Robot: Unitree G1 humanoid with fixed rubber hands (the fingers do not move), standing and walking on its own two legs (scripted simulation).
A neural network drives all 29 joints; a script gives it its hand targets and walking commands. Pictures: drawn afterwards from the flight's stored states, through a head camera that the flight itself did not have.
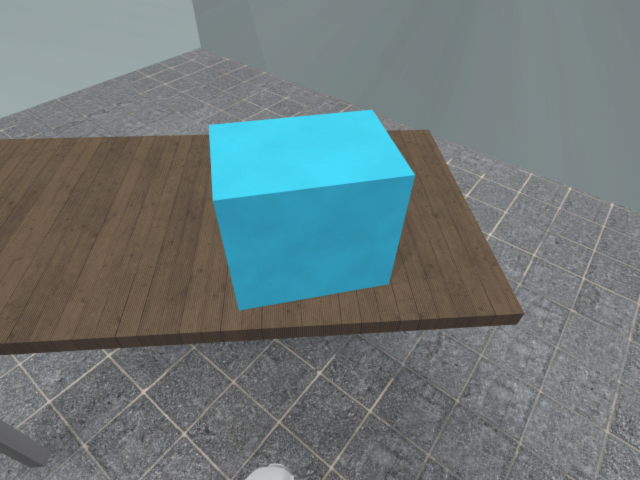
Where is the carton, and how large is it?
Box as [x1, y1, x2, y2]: [209, 110, 414, 309]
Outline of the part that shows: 372,110 209,125 213,203 239,309 388,283 414,174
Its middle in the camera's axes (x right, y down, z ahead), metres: -0.03 -0.05 +0.61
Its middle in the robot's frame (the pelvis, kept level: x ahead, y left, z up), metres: +0.51 +0.08 +0.06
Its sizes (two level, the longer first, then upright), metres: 0.254 0.176 0.229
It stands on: a table, 0.71 m high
